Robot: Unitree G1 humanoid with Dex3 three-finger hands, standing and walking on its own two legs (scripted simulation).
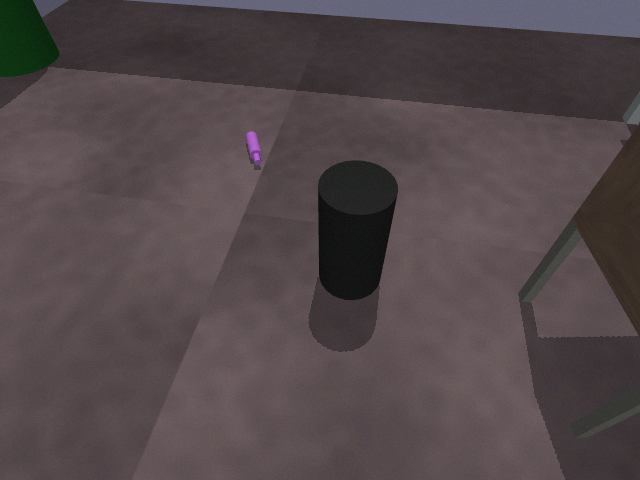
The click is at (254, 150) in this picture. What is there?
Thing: lying bottle
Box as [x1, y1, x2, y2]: [246, 131, 261, 164]
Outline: 251,131 246,134 248,149 250,156 254,160 255,164 259,164 261,152 256,134
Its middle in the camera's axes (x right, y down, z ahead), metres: -0.34 -0.44 +1.97
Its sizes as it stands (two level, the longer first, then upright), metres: 0.219 0.060 0.060
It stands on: the floor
